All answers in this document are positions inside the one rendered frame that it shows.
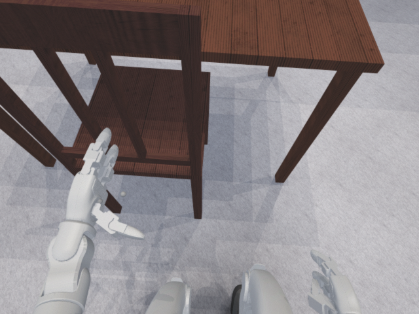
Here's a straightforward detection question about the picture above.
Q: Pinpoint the robot left thigh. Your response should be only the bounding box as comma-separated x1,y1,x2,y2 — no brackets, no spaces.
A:
145,281,192,314

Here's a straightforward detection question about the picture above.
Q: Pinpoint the left robot forearm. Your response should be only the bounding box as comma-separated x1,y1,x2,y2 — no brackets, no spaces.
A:
33,220,97,314

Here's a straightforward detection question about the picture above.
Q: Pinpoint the left robot hand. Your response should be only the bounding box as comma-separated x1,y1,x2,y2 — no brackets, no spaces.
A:
65,128,145,240

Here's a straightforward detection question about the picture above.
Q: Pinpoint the robot thigh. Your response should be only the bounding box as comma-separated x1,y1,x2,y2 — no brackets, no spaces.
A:
145,281,192,314
241,269,293,314

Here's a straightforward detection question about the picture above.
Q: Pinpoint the right robot hand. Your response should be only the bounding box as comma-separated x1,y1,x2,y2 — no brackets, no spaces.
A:
308,249,362,314

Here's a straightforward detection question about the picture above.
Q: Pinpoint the chair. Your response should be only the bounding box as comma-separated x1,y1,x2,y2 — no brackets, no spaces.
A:
0,0,210,219

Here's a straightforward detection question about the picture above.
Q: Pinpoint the table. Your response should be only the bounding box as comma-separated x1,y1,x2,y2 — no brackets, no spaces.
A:
0,0,385,183

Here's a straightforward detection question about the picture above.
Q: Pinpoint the robot right thigh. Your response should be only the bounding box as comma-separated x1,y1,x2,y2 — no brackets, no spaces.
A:
241,269,293,314

